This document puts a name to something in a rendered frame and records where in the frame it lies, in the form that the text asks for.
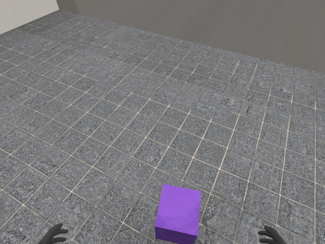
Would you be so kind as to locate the robot left hand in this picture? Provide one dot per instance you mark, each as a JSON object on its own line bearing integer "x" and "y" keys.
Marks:
{"x": 55, "y": 230}

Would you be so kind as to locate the robot right hand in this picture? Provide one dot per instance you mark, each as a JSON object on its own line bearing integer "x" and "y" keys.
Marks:
{"x": 270, "y": 232}

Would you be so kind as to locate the carton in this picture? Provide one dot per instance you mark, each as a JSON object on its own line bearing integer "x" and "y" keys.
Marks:
{"x": 178, "y": 215}

